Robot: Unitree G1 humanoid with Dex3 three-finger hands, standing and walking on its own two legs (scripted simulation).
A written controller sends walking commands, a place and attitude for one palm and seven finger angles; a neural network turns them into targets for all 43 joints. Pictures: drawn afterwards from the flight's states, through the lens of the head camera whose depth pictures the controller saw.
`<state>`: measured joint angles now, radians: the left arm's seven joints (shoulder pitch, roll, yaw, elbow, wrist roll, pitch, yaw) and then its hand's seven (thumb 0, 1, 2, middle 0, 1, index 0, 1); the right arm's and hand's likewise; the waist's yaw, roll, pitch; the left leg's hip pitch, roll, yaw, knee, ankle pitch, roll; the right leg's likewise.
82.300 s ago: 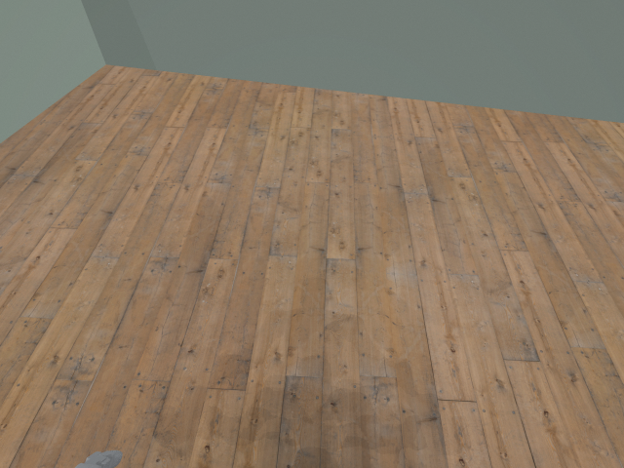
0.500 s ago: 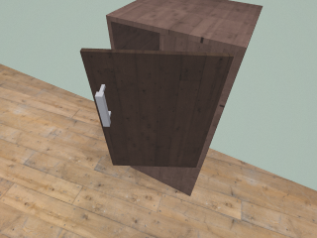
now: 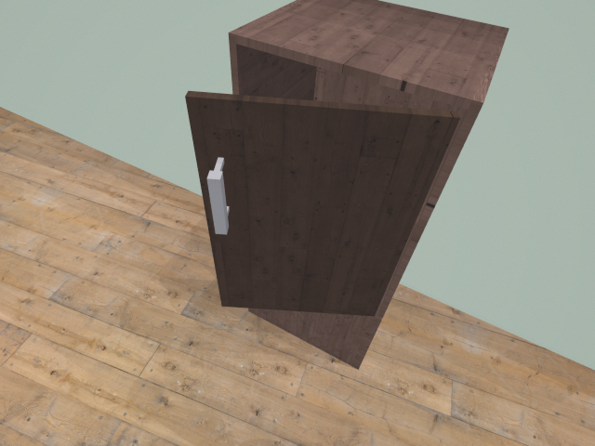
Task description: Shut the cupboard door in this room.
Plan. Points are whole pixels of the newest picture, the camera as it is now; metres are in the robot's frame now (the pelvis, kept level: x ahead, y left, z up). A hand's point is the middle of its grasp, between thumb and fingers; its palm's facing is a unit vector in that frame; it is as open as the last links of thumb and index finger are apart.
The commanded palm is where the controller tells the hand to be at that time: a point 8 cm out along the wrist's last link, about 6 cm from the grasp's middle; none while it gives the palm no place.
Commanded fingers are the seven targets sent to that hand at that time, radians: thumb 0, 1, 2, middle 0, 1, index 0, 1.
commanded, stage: look again from close up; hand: left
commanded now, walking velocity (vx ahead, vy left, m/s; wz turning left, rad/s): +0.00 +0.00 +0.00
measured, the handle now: (221, 196) +0.50 +0.17 +0.04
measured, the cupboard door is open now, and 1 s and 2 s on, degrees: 26 26 26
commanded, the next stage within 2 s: shuffle to correct the standing spot in 0.34 s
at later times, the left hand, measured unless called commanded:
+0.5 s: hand out of the picture +0.02 +0.24 -0.17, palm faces -0.01 -0.96 -0.29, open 7.4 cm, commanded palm none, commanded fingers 0.00 0.90 0.90 -0.20 -0.30 -0.20 -0.30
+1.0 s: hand out of the picture +0.02 +0.14 -0.18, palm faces +0.01 -0.99 -0.14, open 7.4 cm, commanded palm none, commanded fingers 0.00 0.90 0.90 -0.20 -0.30 -0.20 -0.30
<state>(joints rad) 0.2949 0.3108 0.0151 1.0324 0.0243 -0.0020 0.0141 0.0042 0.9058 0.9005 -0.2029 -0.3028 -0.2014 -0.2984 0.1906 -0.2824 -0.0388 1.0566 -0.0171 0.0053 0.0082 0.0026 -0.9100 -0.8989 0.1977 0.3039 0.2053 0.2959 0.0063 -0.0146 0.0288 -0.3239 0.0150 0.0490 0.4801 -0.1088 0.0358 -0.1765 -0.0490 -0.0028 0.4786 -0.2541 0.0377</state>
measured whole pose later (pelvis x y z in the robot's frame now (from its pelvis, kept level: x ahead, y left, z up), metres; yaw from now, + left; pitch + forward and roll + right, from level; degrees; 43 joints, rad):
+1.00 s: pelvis +0.02 -0.01 +0.00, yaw -1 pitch -3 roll -1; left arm 0.32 0.12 -0.01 1.07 0.02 0.00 0.04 0.00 0.91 0.90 -0.20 -0.30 -0.20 -0.30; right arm 0.22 -0.15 -0.04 1.13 0.00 0.02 -0.01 0.00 -0.92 -0.90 0.20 0.30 0.20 0.30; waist 0.00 -0.01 0.06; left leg -0.30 0.03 0.05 0.48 -0.14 0.01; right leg -0.15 -0.02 0.03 0.47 -0.27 0.05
